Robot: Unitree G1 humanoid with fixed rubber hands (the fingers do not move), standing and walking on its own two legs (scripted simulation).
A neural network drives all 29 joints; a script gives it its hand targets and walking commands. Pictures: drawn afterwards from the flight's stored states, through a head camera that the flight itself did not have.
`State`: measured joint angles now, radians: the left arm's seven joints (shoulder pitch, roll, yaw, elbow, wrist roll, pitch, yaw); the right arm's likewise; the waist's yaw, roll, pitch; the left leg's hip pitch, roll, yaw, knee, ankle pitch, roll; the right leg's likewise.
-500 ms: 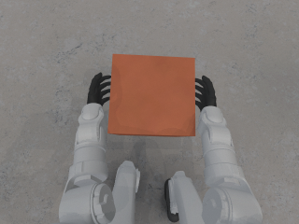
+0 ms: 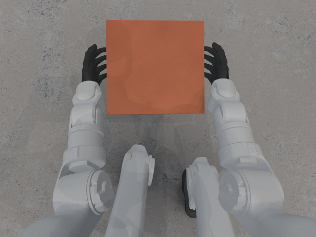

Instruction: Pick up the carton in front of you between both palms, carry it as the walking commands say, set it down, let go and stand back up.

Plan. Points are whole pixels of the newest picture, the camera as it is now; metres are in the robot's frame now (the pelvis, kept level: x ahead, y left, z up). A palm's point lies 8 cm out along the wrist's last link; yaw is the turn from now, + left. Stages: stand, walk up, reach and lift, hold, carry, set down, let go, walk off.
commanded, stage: set down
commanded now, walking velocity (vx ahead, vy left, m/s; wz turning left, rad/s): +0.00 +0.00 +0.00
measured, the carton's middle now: (154, 78) +0.48 +0.10 -0.20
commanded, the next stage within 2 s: none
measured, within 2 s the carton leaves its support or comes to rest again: rests again in 1.28 s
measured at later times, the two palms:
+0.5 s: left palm (103, 83) +0.46 +0.26 -0.25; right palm (200, 79) +0.52 -0.04 -0.25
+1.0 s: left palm (102, 86) +0.45 +0.27 -0.28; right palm (194, 81) +0.52 -0.03 -0.29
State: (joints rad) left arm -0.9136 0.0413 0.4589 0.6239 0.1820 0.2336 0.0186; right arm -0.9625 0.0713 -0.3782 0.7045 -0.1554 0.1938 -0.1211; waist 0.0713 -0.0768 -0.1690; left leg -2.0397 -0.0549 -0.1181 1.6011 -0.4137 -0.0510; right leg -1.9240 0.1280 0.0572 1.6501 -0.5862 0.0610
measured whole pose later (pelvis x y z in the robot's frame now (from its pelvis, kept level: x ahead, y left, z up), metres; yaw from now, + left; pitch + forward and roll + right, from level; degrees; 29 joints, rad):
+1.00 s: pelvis -0.02 -0.01 -0.13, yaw -2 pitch +43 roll -1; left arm -1.24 0.23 0.45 0.86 0.07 0.21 -0.01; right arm -1.40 -0.11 -0.23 1.01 -0.04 0.19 -0.18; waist 0.17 -0.08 0.18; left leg -2.32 -0.02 -0.09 2.04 -0.48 -0.07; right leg -2.23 0.23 0.07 2.12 -0.65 0.09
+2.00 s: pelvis -0.03 +0.00 -0.14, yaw -2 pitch +38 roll +0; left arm -1.31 0.42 0.37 1.15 -0.12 -0.03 0.00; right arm -1.41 -0.32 0.01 1.04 0.14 0.09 -0.10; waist 0.14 -0.04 0.37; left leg -2.28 0.01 -0.05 2.10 -0.49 -0.05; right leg -2.20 0.17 0.07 2.19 -0.66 0.09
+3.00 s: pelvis +0.01 +0.01 +0.07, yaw +1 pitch +46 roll -2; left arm -0.95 0.28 0.38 0.76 -0.04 0.17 -0.05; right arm -1.08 -0.19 -0.19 0.80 -0.03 0.21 -0.10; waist 0.12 -0.06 -0.10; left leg -1.78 -0.03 -0.07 1.32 -0.35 -0.02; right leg -1.69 0.07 0.06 1.38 -0.50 0.04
